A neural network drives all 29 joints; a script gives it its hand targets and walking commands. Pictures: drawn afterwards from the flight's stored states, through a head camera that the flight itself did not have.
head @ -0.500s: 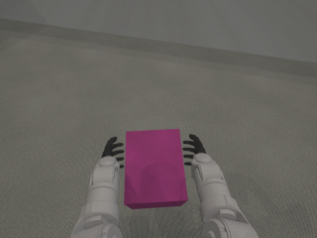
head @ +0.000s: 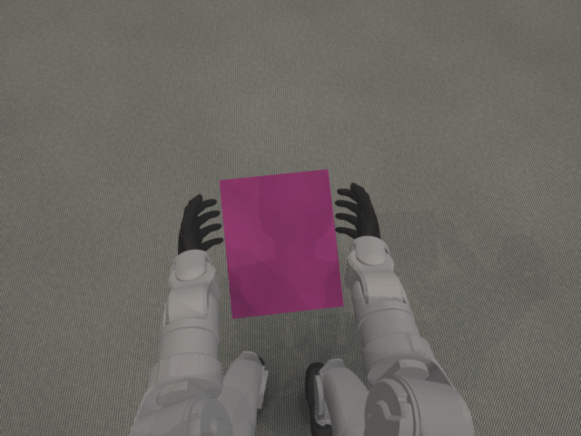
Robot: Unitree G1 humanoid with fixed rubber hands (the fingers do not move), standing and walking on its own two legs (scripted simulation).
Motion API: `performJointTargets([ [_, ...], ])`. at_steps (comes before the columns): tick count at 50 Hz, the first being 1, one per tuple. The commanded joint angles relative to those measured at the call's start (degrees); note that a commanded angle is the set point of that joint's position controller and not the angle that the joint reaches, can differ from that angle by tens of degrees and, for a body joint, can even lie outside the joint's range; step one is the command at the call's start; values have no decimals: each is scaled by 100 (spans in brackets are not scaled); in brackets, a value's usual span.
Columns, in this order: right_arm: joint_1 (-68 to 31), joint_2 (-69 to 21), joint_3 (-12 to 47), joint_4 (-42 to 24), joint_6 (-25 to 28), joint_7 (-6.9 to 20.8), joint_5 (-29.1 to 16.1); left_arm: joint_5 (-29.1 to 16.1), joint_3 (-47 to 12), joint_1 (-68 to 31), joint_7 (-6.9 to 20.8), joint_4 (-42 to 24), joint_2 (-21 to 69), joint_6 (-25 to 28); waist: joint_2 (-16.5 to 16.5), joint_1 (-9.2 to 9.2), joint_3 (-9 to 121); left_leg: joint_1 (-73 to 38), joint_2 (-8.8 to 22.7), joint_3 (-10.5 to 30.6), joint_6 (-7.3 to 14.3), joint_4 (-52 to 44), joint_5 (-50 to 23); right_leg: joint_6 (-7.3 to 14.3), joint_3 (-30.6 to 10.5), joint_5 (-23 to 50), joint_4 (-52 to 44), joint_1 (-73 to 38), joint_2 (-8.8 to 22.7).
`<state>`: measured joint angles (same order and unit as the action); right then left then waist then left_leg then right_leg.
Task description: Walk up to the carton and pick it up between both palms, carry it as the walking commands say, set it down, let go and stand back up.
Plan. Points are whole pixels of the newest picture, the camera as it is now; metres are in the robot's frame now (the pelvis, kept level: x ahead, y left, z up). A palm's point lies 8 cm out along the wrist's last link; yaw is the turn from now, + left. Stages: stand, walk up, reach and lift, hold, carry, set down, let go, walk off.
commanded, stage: set down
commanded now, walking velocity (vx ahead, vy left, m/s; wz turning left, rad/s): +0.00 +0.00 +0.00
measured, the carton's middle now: (281, 242) +0.39 +0.05 -0.15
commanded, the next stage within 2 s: none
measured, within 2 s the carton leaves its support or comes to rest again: neither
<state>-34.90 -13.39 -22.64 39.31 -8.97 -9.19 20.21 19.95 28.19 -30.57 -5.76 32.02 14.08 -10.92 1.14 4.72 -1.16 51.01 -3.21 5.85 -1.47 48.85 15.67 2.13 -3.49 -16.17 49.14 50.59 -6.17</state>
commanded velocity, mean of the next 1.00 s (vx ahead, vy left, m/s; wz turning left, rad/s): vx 0.00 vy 0.00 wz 0.00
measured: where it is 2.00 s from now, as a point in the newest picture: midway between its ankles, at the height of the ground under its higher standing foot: (282, 411)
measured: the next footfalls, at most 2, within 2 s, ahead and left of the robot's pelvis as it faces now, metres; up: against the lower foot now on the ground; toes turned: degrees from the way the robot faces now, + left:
none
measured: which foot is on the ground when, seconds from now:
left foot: down 0.00-1.00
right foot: down 0.00-1.00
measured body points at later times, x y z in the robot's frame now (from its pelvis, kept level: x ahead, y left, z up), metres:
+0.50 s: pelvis +0.00 +0.02 -0.07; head +0.19 +0.03 +0.34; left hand +0.38 +0.18 -0.14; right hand +0.42 -0.07 -0.14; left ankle +0.07 +0.13 -0.69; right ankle +0.07 -0.09 -0.69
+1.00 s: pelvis -0.02 +0.01 -0.15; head +0.21 +0.01 +0.24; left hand +0.41 +0.18 -0.23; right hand +0.45 -0.07 -0.23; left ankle +0.07 +0.13 -0.69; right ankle +0.07 -0.09 -0.69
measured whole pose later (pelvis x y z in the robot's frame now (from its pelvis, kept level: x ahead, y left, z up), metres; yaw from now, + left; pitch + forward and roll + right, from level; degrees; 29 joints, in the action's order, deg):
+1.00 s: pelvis -0.02 +0.01 -0.15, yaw +0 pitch +38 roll +1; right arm -52.2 -6.2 -20.6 48.4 -8.5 -12.6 14.4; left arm 13.8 29.0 -45.1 -10.7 36.6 10.2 -10.4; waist 2.4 4.9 8.4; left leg 96.8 -6.5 4.3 -2.3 86.0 27.3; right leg 0.1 -4.2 -27.7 87.0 96.9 -9.2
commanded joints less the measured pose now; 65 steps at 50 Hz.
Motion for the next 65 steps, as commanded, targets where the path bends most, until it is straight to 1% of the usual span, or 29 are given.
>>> performJointTargets([
  [1, -2646, -4993, 2807, 592, 237, 1401, -484, -552, -3137, -2963, 1363, 462, 4681, 250, 28, 64, 4066, -1200, -345, -239, 163, -47, -928, -104, -284, 706, -276, -1615, -118],
  [8, -2859, -4936, 2813, 787, 225, 1487, -534, -609, -3236, -3236, 1273, 473, 4728, 238, -2, 70, 4378, -759, -388, -291, 101, 449, -636, -115, -188, 291, 363, -646, -218],
  [17, -2999, -4808, 2735, 917, 234, 1552, -573, -710, -3255, -3377, 1126, 581, 4859, 201, 21, 14, 4848, -367, -486, -262, 17, 1025, -815, -132, -46, 329, 1071, 451, -325],
  [26, -3280, -4629, 2723, 1058, 302, 1477, -705, -829, -3309, -3621, 919, 659, 4760, 267, 61, 0, 5222, 143, -574, -258, -34, 1593, -737, -167, 39, 204, 1697, 1273, -403],
  [33, -3602, -4586, 2718, 1149, 298, 1366, -808, -906, -3259, -3945, 847, 702, 4624, 285, 102, 55, 5432, 675, -609, -335, -35, 2051, -552, -220, 66, 67, 2117, 1644, -455],
  [40, -4012, -4595, 2719, 1174, 247, 1229, -889, -990, -3146, -4348, 881, 741, 4479, 246, 191, 130, 5600, 1248, -628, -449, -29, 2508, -358, -280, 91, -57, 2474, 1842, -497],
  [50, -4590, -4610, 2628, 1260, 119, 1091, -932, -1028, -2863, -4941, 1008, 802, 4275, 117, 325, 233, 5859, 2018, -639, -612, -25, 3106, -240, -344, 102, -53, 2928, 2027, -536],
  [57, -4969, -4568, 2564, 1322, 56, 1042, -960, -1051, -2704, -5303, 1085, 830, 4133, 48, 408, 301, 6011, 2474, -653, -702, -36, 3466, -214, -362, 129, -31, 3248, 2219, -561],
  [65, -5405, -4462, 2459, 1414, -10, 1036, -994, -1093, -2605, -5751, 1126, 833, 4014, -18, 435, 329, 6153, 2838, -668, -770, -64, 3836, -172, -351, 199, -94, 3644, 2550, -594],
])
